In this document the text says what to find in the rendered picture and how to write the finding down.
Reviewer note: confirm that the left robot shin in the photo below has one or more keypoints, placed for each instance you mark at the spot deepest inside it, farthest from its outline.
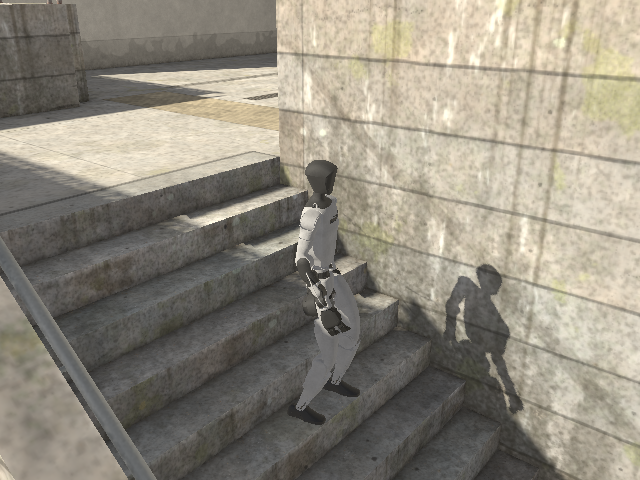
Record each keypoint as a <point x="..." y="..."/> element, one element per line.
<point x="343" y="361"/>

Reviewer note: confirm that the humanoid robot head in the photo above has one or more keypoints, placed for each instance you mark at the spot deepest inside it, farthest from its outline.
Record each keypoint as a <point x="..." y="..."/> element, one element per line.
<point x="321" y="176"/>

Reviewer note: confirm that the right robot forearm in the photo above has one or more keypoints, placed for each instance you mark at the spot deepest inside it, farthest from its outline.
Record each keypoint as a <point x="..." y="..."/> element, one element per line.
<point x="303" y="266"/>

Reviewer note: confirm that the robot right upper arm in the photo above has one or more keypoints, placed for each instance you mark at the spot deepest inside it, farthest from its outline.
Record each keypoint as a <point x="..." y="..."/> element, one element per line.
<point x="309" y="224"/>

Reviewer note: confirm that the left robot hand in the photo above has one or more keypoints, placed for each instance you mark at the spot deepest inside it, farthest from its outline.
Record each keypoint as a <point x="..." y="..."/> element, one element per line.
<point x="338" y="272"/>

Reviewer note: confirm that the right robot hand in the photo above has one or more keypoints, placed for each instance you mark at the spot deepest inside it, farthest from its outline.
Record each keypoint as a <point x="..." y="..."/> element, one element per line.
<point x="331" y="318"/>

